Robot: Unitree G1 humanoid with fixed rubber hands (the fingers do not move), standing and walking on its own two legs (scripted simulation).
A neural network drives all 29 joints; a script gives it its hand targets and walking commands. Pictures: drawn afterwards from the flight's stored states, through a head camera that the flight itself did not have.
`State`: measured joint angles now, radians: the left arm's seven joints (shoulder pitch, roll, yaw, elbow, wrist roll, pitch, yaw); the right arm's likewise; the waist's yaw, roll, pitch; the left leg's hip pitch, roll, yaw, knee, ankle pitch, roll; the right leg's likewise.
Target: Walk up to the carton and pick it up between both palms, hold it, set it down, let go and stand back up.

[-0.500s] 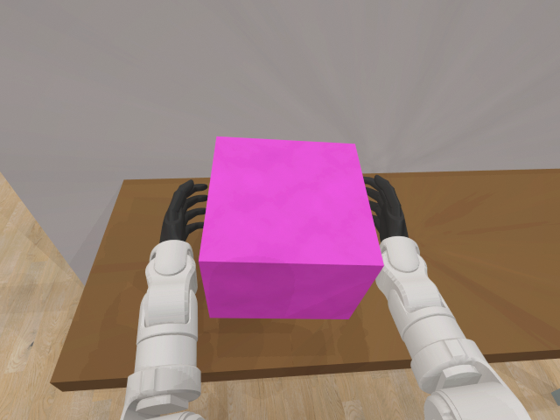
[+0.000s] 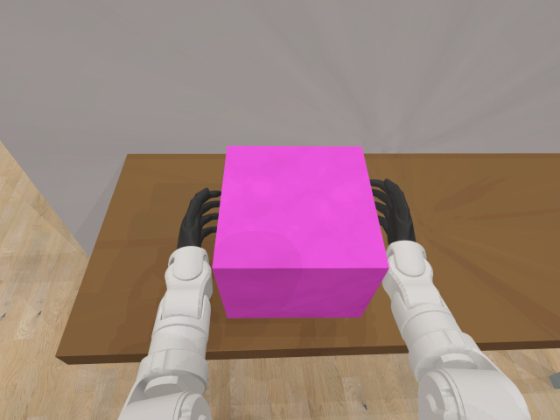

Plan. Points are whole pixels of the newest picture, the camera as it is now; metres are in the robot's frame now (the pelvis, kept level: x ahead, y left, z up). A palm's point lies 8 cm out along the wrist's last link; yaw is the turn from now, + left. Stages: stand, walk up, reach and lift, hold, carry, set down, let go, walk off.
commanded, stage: set down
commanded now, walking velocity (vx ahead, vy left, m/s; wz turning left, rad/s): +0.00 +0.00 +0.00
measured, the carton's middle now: (294, 232) +0.39 +0.04 +0.03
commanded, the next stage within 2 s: none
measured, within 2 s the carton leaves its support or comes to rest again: rests again in 1.44 s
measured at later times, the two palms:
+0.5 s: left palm (195, 262) +0.34 +0.19 -0.02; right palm (379, 235) +0.41 -0.10 +0.01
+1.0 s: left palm (197, 278) +0.33 +0.19 -0.05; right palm (377, 250) +0.40 -0.11 -0.02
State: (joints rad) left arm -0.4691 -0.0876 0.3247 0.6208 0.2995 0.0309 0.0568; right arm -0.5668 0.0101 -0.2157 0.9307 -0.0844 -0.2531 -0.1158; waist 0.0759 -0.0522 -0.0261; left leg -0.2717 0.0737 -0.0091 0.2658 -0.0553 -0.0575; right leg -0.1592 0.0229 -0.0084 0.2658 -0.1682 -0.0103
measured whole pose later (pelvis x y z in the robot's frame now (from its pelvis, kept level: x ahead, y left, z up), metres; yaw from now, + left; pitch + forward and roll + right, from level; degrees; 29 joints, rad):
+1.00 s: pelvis +0.02 +0.00 -0.01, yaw -1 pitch +19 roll -2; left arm -0.38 -0.06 0.30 0.95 0.12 -0.44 0.15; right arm -0.57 -0.02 -0.12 1.09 -0.14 -0.48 -0.12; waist 0.09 0.02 -0.16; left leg -0.61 0.09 0.00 0.38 -0.10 -0.05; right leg -0.48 0.03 -0.01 0.34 -0.19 -0.01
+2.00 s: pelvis -0.01 +0.01 -0.03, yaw -2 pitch +18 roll -2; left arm -0.43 0.07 0.14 0.93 -0.07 -0.38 0.13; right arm -0.69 -0.27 0.15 1.24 0.34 -0.44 -0.02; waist 0.12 -0.02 -0.18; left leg -0.72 0.10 0.01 0.57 -0.16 -0.05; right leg -0.60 0.04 0.00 0.54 -0.26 0.00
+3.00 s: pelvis -0.02 +0.00 -0.02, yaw +1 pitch +8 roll +0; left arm -0.13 0.16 0.04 0.74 -0.17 -0.34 0.11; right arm -0.26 -0.25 0.15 0.94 0.31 -0.44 0.08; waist 0.03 -0.03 -0.09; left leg -0.54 0.06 -0.02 0.55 -0.16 -0.06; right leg -0.45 0.01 -0.01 0.62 -0.32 -0.01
